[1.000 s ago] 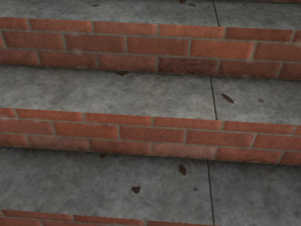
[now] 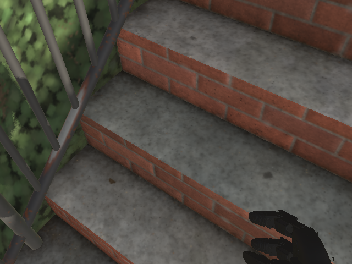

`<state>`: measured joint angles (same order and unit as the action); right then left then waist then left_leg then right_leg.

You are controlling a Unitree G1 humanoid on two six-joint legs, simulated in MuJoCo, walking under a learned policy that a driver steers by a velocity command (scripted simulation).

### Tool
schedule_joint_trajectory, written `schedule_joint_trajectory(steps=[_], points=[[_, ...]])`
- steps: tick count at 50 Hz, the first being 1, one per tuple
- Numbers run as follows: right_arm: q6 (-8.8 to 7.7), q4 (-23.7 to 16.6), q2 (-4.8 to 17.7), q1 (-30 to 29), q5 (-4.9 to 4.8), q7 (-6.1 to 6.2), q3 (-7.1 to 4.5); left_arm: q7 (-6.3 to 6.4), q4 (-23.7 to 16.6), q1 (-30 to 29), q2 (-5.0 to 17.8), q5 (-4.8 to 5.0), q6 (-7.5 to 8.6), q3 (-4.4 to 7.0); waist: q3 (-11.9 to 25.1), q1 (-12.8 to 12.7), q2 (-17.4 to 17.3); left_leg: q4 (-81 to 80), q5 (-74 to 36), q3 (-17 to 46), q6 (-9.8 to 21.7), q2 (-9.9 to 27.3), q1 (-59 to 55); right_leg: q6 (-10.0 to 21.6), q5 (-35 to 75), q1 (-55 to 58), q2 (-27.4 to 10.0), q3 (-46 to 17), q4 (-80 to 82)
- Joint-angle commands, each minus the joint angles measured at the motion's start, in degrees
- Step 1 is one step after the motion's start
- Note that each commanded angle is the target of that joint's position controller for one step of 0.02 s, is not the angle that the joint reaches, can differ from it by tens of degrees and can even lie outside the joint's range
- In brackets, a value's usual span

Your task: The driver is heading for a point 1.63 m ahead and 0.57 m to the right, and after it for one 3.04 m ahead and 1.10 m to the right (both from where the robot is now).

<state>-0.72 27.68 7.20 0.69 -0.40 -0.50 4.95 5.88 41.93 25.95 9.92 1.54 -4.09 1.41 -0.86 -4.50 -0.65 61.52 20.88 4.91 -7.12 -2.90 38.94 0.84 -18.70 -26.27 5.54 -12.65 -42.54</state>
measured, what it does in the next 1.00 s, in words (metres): steps on the spot, turning right: left foot, then right foot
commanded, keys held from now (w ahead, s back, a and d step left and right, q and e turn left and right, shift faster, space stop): e+shift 0.52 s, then shift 0.48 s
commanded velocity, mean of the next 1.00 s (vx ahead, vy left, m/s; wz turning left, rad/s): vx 0.02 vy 0.00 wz -0.64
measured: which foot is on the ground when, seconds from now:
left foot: up 0.00-0.04, down 0.06-0.42, up 0.44-0.80, down 0.82-1.00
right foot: down 0.00-0.06, up 0.08-0.38, down 0.40-0.84, up 0.86-1.00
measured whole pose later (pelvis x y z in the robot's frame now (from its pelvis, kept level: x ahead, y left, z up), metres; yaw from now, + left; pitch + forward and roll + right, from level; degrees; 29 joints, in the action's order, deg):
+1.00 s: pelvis +0.04 -0.01 +0.01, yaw -39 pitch +0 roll +1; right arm 1.5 35.6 6.3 12.5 3.0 3.0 2.5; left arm 1.9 39.0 9.2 10.5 0.5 -2.8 0.1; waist 1.8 2.4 4.0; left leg 32.3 16.0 -5.5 3.9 -2.2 17.1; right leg -5.9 -26.6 -24.2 -0.9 -4.9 -54.7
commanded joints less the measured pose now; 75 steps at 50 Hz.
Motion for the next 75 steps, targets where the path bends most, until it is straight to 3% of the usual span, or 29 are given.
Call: schedule_joint_trajectory(steps=[1,2,3,4,5,7,9,15,18,20,21,22,23,24,26,29,34,39,41,42,43,44,46,48,50,54,57,64,75], points=[[1.47,-1.29,6.79,2.48,-2.47,1.77,-3.75,1.39,-9.12,-6.21,11.84,-0.38,-1.76,3.96,6.59,5.69,7.41,-29.33,-7.56,-10.51,-1.45,-4.24,-21.51,6.82,-5.58,-4.45,-3.67,-13.12,11.25],[2.18,-0.99,8.35,2.67,-3.05,2.01,-5.27,0.45,-8.55,-4.9,9.5,-1.38,-0.57,3.5,7.0,4.96,9.91,-31.92,-9.56,-1.13,0.35,0.29,-28.97,5.48,-13.14,-7.13,-2.26,-13.56,5.76],[2.02,-0.06,10.35,9.9,-2.2,2.38,-6.46,-0.62,-7.52,-6.39,5.65,-1.28,0.72,2.96,9.45,8.24,5.46,-31.57,-14.63,8.0,3.96,10.64,-38.58,2.12,-17.56,-15.63,2.88,-4.91,-9.81],[1.37,-3.39,16.83,8.26,4.38,3.57,-7.19,-1.88,-11.13,-3.44,1.26,-0.17,2.78,1.55,19.06,4.95,-13.75,-41.85,-14.75,40.15,14.89,31.16,-37.59,-2.42,-20.86,-22.21,6.09,0.77,-36.43],[0.14,-7.2,11.83,1.39,6.17,4.36,-5.88,-2.9,-8.4,-0.68,5.06,-0.22,3.85,3.05,16.59,2.95,-9.51,-45.49,-9.94,46.65,20.58,33.89,-32.76,-7.33,-16.57,-24.35,0.73,0.7,-55.22],[0.35,-7.65,5.69,-3.88,4.09,5.08,-3.89,-1.74,-8.07,-3.76,7.59,-0.32,1.2,3.52,6.91,1.74,-4.76,-40.57,-3.08,24.99,18.85,25.69,-20.71,-9.49,-10.4,-26.24,-2.31,5.47,-73.85],[1.45,-5.24,6.97,-1.99,2.34,6.61,-3.66,-1.27,-11.67,-8.82,7.38,-1.17,0.59,2.37,3.81,1.27,-3.14,-36.84,-8.92,10.14,17.92,17.36,-18.95,-10.29,-3.63,-24.46,-4.46,5.52,-68.54],[2.21,-1.21,11.33,1.61,1.58,6.0,-6.52,-2.12,-12.27,-10.85,2.64,-1.75,0.48,-1.5,5.38,0.74,-11.68,-36.6,-11.26,-6.73,18.27,14.31,-16.47,-7.25,-1.5,-6.08,-6.86,14.38,-23.9],[1.42,-0.29,14.44,1.69,0.5,3.42,-8.46,-4.43,-11.57,-11.98,6.47,-1.45,-0.23,-0.41,8.46,3.37,-11.05,-38.36,-7.85,-3.28,19.3,22.23,-21.55,-2.2,-2.28,2.06,-9.87,16.93,-7.01],[1.76,1.71,11.39,3.14,-0.75,2.96,-7.68,-4.84,-9.52,-11.51,8.42,-2.12,-0.2,1.12,5.48,4.39,-5.01,-28.0,-3.2,-8.24,14.22,19.17,-19.43,1.6,-0.53,7.38,-6.63,16.52,6.36],[1.85,2.5,9.66,4.58,-0.08,2.34,-7.33,-4.9,-8.89,-9.64,11.72,-2.69,0.31,2.47,2.72,3.95,5.49,-13.93,1.69,-12.66,9.45,14.8,-9.59,4.36,11.13,13.23,-8.78,7.78,10.87],[1.44,-0.81,8.78,1.73,0.94,2.25,-6.93,-4.49,-11.34,-6.85,18.66,-2.71,0.77,4.26,1.25,2.65,19.24,5.14,12.04,-12.72,1.93,5.86,8.46,13.16,26.46,21.33,-18.28,-14.86,16.21],[0.91,-1.84,8.18,-2.5,0.43,2.86,-6.51,-4.54,-14.58,-8.28,20.72,-4.38,2.11,4.74,6.62,-0.51,17.57,17.83,13.78,-1.49,1.1,1.96,11.68,19.59,6.81,16.79,-23.0,-29.88,23.62],[0.63,-1.11,8.82,-3.24,0.05,3.07,-6.8,-4.29,-15.19,-10.68,18.07,-3.74,2.19,4.19,4.73,0.27,11.65,24.13,9.32,2.36,1.06,3.13,13.34,18.85,-13.18,14.27,-21.93,-28.99,26.1],[0.76,-0.15,10.3,0.48,0.86,3.0,-7.23,-3.5,-16.52,-19.47,14.69,-2.2,1.35,3.08,-0.23,4.86,6.94,27.86,-0.26,1.03,0.54,2.78,11.87,14.25,-16.07,7.15,-17.08,-20.63,23.05],[1.15,0.01,8.14,4.69,1.74,3.6,-6.22,-1.46,-18.28,-23.02,8.9,-3.25,-0.66,0.29,3.21,6.73,7.55,33.51,-7.32,-1.42,-0.55,1.2,8.19,13.88,-4.73,4.86,-12.97,-13.15,17.39],[1.96,0.54,4.75,6.51,0.74,4.69,-3.4,-0.44,-17.96,-18.39,7.85,-3.11,-1.5,-0.22,5.64,3.57,8.55,7.17,-1.69,-7.03,0.65,1.61,4.55,10.46,0.63,11.31,-11.04,-9.79,15.15],[2.07,4.01,6.02,10.51,0.05,4.35,-4.77,-2.43,-16.83,-20.85,6.38,-4.17,1.61,-0.57,6.74,3.03,13.35,-21.49,-5.26,-5.53,6.31,3.45,-18.19,12.02,16.4,5.38,-15.94,-11.73,14.65],[1.56,5.33,7.1,8.9,1.46,3.91,-5.06,-3.39,-14.27,-18.22,3.53,-3.78,2.22,-1.12,4.84,1.46,6.13,-31.95,-19.61,-1.15,8.44,6.58,-23.56,8.72,15.17,5.13,-10.78,-7.27,7.89],[1.05,5.04,8.64,10.95,2.96,3.31,-5.26,-4.07,-12.5,-16.3,2.77,-3.19,3.07,-1.21,7.84,2.1,-2.65,-32.89,-40.06,4.57,10.89,12.44,-34.18,5.06,2.4,-2.78,-5.75,-2.28,-0.43],[0.65,4.21,7.82,10.47,4.64,3.22,-4.67,-4.3,-10.8,-13.53,2.43,-2.02,3.71,-1.2,10.66,2.21,-11.4,-37.65,-41.23,14.56,19.78,19.82,-34.51,-0.74,-6.53,-4.81,-4.23,0.62,-4.94],[0.41,3.05,5.43,9.44,5.13,2.78,-4.15,-4.02,-9.72,-15.61,6.11,-0.84,3.81,-0.11,10.14,4.6,-10.57,-40.3,-32.36,18.09,24.62,22.39,-30.43,-4.07,-8.61,-2.34,-5.87,3.1,-8.98],[1.31,2.68,5.68,9.97,4.37,3.59,-3.95,-3.52,-9.44,-21.14,7.51,-0.34,2.57,0.9,5.88,6.91,-6.45,-42.91,-19.65,17.92,25.29,21.3,-27.62,-7.6,-11.18,-4.92,-6.21,5.35,-21.63],[1.62,3.76,5.41,9.86,3.35,3.88,-3.89,-3.76,-8.09,-20.21,3.86,-0.87,1.99,0.05,3.6,5.51,-1.35,-43.71,-11.06,11.88,20.59,17.1,-27.37,-8.53,-9.37,-5.23,-8.48,6.04,-18.41],[2.14,5.12,4.74,9.78,3.03,3.69,-4.04,-4.15,-5.76,-18.79,0.97,-1.1,2.18,-1.04,1.51,5.42,-3.14,-44.91,-7.36,5.12,16.3,12.14,-26.05,-6.73,-7.59,-0.27,-8.69,9.18,-4.16],[2.15,8.64,6.57,14.32,2.4,3.18,-5.6,-3.77,-2.18,-18.54,3.31,-1.91,3.06,-0.42,2.21,6.55,-6.62,-44.37,-12.95,3.21,13.69,11.0,-32.54,-4.18,4.81,6.97,-8.74,10.21,15.98],[1.0,9.75,4.35,12.18,2.43,2.5,-5.4,-3.71,0.72,-13.85,5.98,-2.52,2.87,0.44,2.52,5.54,-1.34,-43.78,-5.89,0.65,13.86,8.95,-29.83,-1.22,5.04,6.71,-10.2,8.57,13.04],[1.73,15.74,5.41,13.64,1.9,2.97,-6.27,-4.4,6.19,-10.09,3.91,-2.48,4.65,-0.08,3.67,5.39,3.95,-40.56,-18.27,-4.06,12.6,6.68,-33.74,1.03,12.31,7.46,-10.41,7.76,17.69],[2.36,23.13,6.54,15.48,1.82,3.19,-6.77,-4.51,10.93,-6.86,3.69,-2.85,4.64,-0.38,2.58,4.73,2.35,-41.21,-20.96,-6.12,11.12,6.69,-33.09,2.72,18.3,10.28,-9.78,8.03,20.27]])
